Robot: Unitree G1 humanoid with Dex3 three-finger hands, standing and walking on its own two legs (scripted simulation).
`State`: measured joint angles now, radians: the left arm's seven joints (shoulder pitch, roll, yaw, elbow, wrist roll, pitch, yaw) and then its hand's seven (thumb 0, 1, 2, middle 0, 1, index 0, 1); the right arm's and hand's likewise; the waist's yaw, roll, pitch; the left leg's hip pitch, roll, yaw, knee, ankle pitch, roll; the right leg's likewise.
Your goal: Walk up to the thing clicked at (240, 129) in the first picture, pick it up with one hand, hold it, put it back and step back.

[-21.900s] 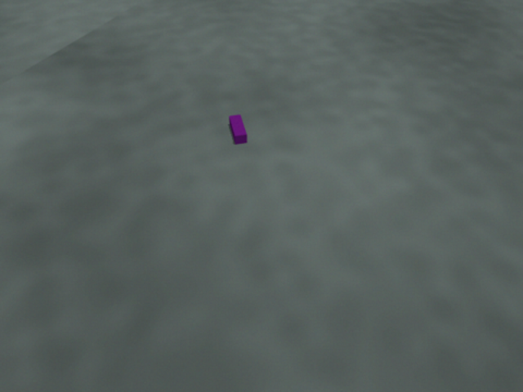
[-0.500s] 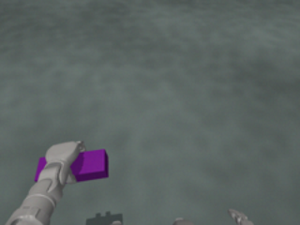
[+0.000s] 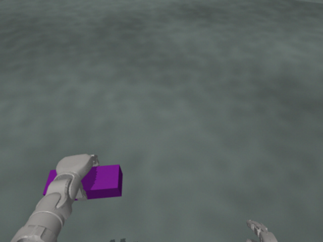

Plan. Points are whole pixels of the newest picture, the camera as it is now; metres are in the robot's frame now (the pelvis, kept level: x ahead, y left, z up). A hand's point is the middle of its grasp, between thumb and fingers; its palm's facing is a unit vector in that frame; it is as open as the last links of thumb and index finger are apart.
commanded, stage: hold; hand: left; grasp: from above
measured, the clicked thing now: (86, 183) +0.31 +0.22 -0.10
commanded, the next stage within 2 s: crouch in 1.34 s
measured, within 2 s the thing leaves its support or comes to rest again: neither
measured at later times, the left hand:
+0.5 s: hand (78, 190) +0.27 +0.22 -0.04, palm faces -0.46 -0.07 -0.89, open 10.0 cm
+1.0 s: hand (76, 193) +0.26 +0.22 -0.03, palm faces -0.47 -0.07 -0.88, open 10.0 cm
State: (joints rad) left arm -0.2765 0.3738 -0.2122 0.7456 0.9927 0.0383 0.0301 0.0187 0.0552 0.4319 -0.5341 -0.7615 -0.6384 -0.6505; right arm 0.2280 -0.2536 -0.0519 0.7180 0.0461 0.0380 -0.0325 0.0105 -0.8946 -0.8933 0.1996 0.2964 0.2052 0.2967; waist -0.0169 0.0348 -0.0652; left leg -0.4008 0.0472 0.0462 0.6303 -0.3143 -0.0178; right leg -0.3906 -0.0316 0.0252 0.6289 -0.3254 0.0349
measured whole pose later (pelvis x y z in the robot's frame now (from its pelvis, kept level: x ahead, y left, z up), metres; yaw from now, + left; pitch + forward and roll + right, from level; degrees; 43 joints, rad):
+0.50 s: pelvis -0.02 +0.00 +0.01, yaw +0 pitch +1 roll +0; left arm -0.24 0.38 -0.23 0.68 0.98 0.04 -0.01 0.02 0.03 0.45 -0.55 -0.76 -0.65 -0.65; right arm 0.19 -0.25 -0.03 0.69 0.05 0.06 -0.04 0.01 -0.90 -0.90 0.20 0.30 0.20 0.30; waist 0.00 0.05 -0.03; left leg -0.31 0.04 0.05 0.53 -0.24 -0.02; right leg -0.31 -0.03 0.03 0.55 -0.26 0.03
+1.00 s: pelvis -0.03 +0.00 +0.01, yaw +0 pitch +0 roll +1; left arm -0.23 0.39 -0.23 0.63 0.98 0.03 -0.06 0.02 0.03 0.45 -0.55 -0.76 -0.66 -0.65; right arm 0.17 -0.25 -0.02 0.69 0.06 0.05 -0.05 0.01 -0.90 -0.90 0.20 0.30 0.20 0.30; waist 0.01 0.05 -0.01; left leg -0.28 0.04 0.05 0.49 -0.21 -0.02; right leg -0.28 -0.03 0.03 0.52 -0.24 0.03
